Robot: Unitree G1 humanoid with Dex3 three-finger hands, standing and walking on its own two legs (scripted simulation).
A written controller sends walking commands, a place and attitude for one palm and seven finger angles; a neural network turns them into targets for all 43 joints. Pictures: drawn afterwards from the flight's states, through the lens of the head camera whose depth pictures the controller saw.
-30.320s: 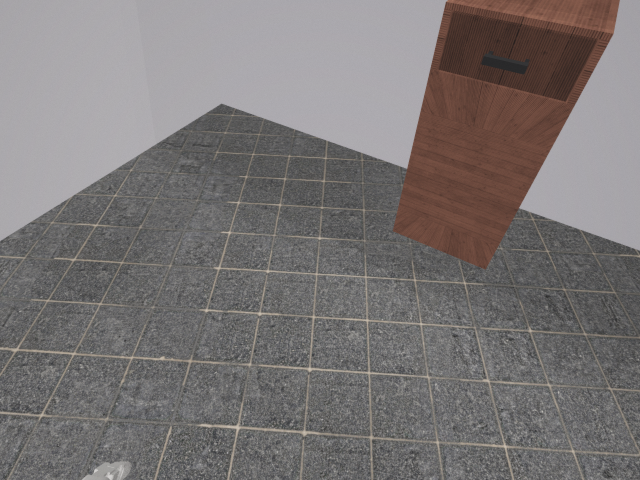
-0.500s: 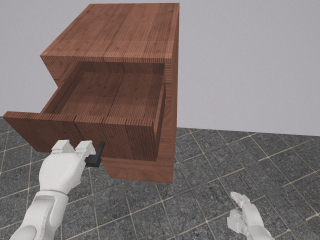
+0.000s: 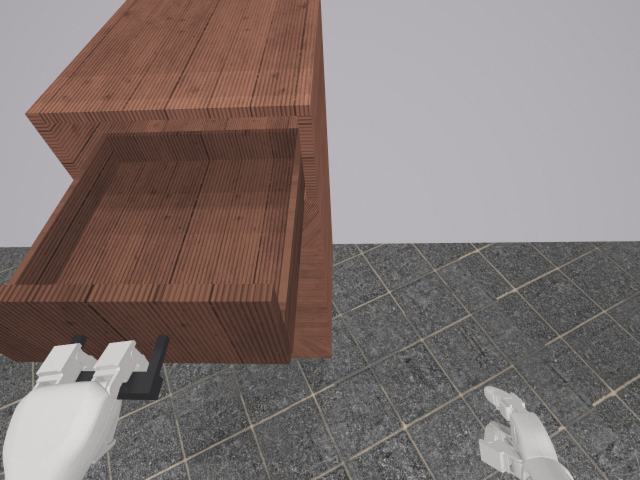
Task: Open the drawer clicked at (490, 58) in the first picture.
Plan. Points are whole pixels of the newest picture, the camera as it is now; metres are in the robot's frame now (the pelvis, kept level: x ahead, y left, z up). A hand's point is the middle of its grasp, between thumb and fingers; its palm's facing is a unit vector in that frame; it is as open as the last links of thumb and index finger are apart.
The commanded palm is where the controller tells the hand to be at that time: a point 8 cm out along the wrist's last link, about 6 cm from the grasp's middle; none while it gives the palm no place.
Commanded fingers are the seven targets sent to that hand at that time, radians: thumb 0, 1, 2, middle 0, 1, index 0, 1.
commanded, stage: pull the drawer open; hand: left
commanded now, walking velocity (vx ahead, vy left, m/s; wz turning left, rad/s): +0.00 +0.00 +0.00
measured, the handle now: (111, 364) +0.22 +0.26 +0.07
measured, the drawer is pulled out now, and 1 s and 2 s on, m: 0.30 0.30 0.30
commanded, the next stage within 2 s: open the thumb to release the handle in 0.16 s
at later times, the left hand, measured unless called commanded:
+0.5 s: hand (105, 421) +0.17 +0.25 +0.05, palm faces +0.05 -0.07 -1.00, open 6.9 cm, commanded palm +0.13 +0.26 +0.10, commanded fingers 0.00 -0.01 0.51 -0.34 -1.25 -0.34 -1.25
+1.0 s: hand (107, 424) +0.16 +0.25 +0.05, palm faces +0.05 -0.08 -1.00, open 13.7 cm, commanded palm +0.14 +0.25 +0.09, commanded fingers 0.00 -0.50 0.30 -0.30 -1.20 -0.30 -1.20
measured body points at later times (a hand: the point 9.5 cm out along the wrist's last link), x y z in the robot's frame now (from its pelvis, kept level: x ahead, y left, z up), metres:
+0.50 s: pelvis +0.00 +0.00 +0.00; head +0.04 -0.03 +0.45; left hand +0.16 +0.25 +0.10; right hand +0.23 -0.20 -0.10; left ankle -0.03 +0.10 -0.71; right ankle -0.01 -0.09 -0.71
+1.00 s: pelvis -0.02 -0.01 +0.00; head +0.00 -0.04 +0.45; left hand +0.16 +0.25 +0.10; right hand +0.20 -0.22 -0.10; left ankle -0.03 +0.10 -0.71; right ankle -0.01 -0.09 -0.71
